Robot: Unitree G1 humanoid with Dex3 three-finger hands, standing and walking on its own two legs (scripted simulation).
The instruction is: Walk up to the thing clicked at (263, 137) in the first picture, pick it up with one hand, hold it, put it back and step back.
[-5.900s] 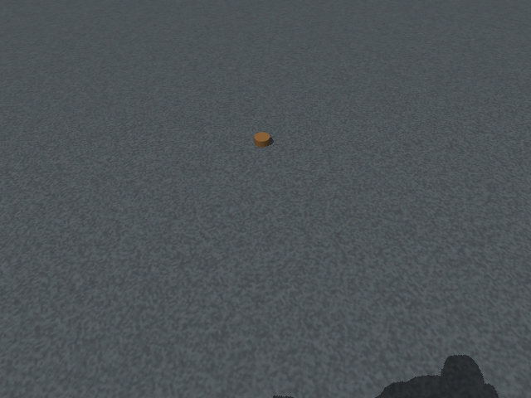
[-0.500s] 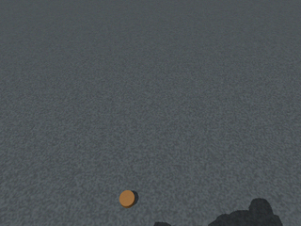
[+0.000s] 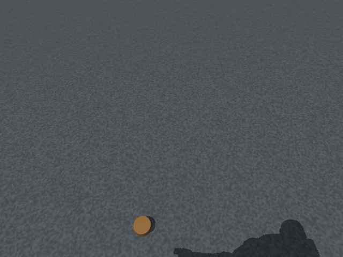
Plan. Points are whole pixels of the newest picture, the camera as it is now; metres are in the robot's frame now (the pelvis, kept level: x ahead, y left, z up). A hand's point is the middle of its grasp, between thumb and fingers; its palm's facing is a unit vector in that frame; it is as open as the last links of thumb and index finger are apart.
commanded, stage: walk up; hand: left
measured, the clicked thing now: (142, 226) +0.44 +0.22 -0.76
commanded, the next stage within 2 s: none
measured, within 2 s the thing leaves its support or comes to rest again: neither
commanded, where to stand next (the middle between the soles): +0.05 +0.00 m, yaw -1 degrees
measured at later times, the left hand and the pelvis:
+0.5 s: hand out of the picture +0.06 +0.27 -0.18, palm faces +0.01 -0.93 -0.37, open 7.4 cm; pelvis -0.06 -0.02 -0.04, yaw +1 degrees
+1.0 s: hand out of the picture -0.07 +0.28 -0.14, palm faces +0.01 -0.82 -0.57, open 7.4 cm; pelvis +0.00 -0.02 -0.03, yaw +2 degrees
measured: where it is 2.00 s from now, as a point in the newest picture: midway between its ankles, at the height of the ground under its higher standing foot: outside the picture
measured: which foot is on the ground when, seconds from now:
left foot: down 0.00-0.62, up 0.64-1.00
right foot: down 0.00-0.40, up 0.42-0.58, down 0.60-1.00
